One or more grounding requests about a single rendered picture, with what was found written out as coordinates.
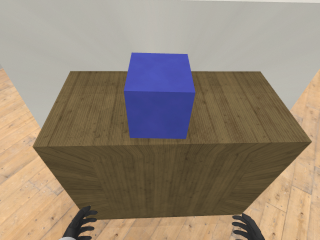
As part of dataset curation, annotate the carton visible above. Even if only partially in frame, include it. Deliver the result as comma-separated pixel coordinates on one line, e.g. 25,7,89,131
124,52,196,139

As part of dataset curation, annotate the robot left hand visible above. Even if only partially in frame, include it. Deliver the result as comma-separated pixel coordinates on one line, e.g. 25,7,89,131
62,205,98,240

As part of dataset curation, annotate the robot right hand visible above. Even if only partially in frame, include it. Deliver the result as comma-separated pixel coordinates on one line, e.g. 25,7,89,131
232,213,265,240

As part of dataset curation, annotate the pedestal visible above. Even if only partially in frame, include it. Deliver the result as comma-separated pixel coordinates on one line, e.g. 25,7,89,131
32,71,312,220

